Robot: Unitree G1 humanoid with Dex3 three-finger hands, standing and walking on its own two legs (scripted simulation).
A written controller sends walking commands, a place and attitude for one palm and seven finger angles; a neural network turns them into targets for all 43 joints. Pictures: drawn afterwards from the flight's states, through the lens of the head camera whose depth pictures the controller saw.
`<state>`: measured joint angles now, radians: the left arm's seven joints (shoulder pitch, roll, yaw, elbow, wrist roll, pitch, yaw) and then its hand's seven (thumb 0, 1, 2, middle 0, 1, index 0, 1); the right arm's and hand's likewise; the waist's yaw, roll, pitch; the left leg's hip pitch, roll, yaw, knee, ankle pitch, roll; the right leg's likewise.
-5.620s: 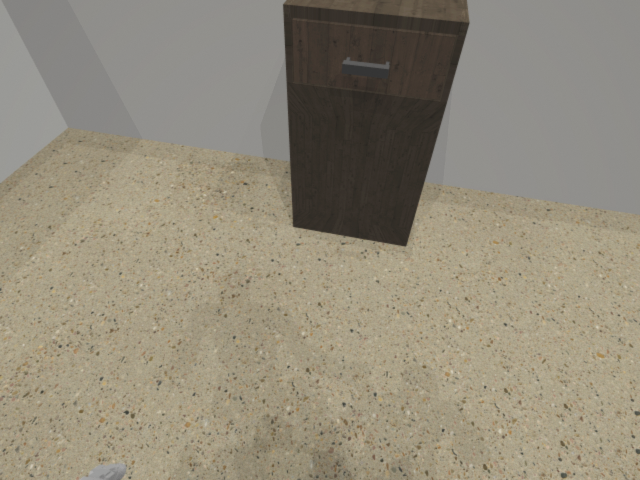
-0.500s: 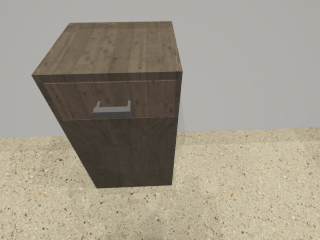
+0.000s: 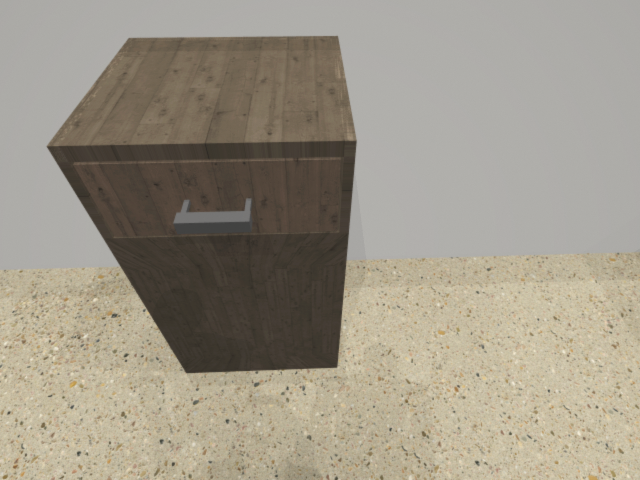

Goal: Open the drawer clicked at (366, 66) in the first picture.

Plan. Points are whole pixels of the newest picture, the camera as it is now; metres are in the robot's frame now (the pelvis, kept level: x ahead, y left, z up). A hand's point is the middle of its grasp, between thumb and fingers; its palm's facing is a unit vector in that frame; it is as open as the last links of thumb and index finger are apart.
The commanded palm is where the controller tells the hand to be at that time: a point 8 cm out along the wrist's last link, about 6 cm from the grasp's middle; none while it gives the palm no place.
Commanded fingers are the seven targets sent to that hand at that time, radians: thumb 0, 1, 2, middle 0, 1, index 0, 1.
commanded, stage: look again from close up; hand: left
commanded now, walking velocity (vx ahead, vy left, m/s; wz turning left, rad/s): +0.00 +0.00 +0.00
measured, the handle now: (215, 213) +0.55 +0.22 -0.01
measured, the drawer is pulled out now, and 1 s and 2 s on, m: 0.00 0.00 0.00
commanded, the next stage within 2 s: raise the hand with hooked fingers in 0.52 s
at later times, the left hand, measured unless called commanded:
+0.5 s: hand out of the picture +0.04 +0.20 -0.18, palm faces +0.00 -0.98 -0.21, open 7.4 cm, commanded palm none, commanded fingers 0.00 0.90 0.90 -0.20 -0.30 -0.20 -0.30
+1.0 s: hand (164, 437) +0.19 +0.21 -0.06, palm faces -0.03 -0.14 -0.99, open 8.4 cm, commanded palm +0.17 +0.25 -0.02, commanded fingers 0.00 0.43 0.70 -0.23 -0.60 -0.23 -0.60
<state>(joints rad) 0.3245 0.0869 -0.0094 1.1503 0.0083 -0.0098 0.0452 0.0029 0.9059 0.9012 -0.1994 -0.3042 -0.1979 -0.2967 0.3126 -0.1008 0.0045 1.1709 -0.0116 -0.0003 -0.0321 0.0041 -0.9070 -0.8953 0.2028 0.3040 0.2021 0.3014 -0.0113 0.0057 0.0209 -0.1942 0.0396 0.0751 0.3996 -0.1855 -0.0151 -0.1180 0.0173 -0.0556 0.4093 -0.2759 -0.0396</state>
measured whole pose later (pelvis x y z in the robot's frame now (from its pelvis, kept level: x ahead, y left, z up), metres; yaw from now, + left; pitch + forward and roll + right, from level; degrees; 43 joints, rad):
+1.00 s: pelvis -0.01 +0.01 -0.04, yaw -2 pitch +10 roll +3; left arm 0.38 0.27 -0.11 0.09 1.09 -0.01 0.45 0.00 0.66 0.79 -0.22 -0.46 -0.22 -0.46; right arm 0.08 -0.27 -0.05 0.56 -0.05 0.01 0.03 0.01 -0.91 -0.90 0.20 0.30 0.20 0.30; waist 0.07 0.00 -0.14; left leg -0.61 0.02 0.11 0.79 -0.35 0.01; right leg -0.61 0.01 0.00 0.88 -0.44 -0.06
